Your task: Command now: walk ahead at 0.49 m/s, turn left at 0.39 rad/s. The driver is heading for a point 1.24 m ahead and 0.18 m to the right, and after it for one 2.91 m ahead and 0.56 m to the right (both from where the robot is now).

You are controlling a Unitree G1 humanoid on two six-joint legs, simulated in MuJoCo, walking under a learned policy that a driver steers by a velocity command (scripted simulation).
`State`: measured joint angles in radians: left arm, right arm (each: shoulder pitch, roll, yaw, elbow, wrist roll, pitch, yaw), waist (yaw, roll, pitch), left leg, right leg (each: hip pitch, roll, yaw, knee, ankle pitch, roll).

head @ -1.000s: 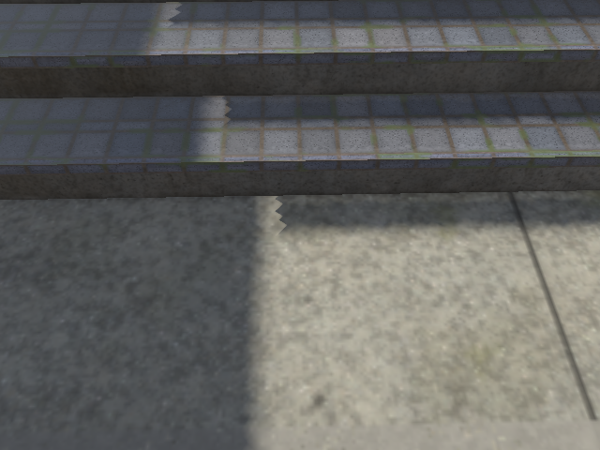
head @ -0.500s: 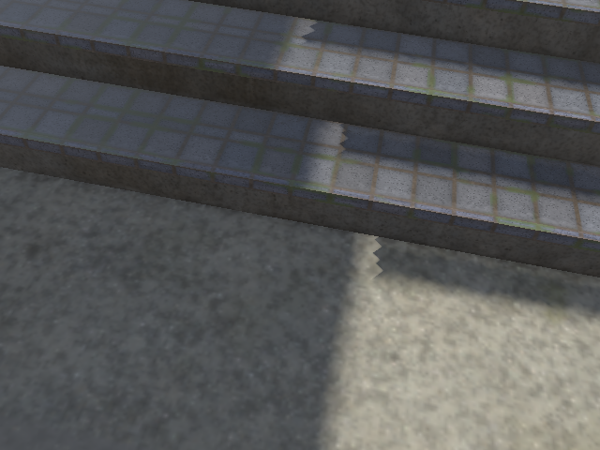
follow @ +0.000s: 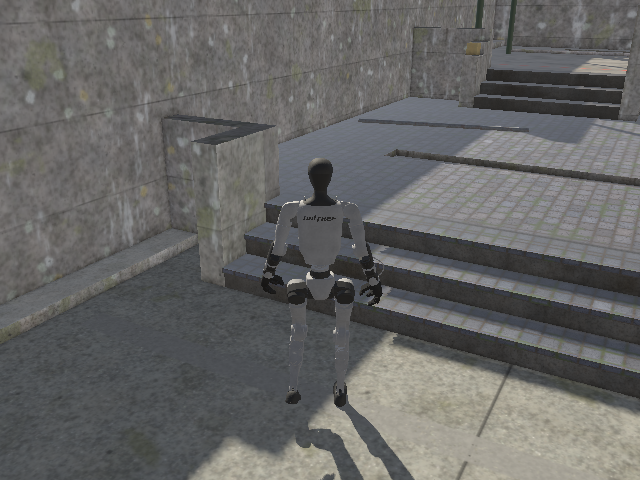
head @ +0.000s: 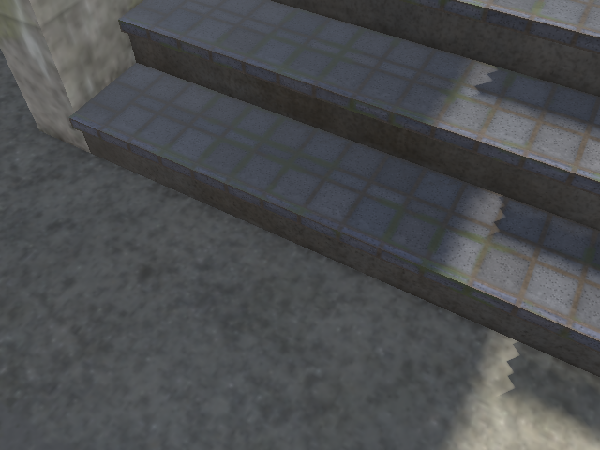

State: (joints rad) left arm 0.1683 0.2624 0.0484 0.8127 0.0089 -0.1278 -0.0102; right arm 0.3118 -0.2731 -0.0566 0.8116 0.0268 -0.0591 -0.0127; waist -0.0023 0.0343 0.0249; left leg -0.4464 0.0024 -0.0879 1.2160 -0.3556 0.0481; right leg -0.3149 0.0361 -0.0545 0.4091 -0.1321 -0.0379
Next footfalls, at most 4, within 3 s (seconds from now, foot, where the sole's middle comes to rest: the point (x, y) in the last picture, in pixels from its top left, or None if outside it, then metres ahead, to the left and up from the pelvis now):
0.34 left None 0.34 0.16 -0.77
0.84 right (368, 422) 0.53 -0.11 -0.77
1.36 left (333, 334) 0.75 -0.04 -0.77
1.84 right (414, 216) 0.98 -0.25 -0.61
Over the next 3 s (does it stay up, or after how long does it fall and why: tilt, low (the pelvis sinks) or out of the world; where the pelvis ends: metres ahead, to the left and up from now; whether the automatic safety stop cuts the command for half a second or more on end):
stays up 1.02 -0.10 0.16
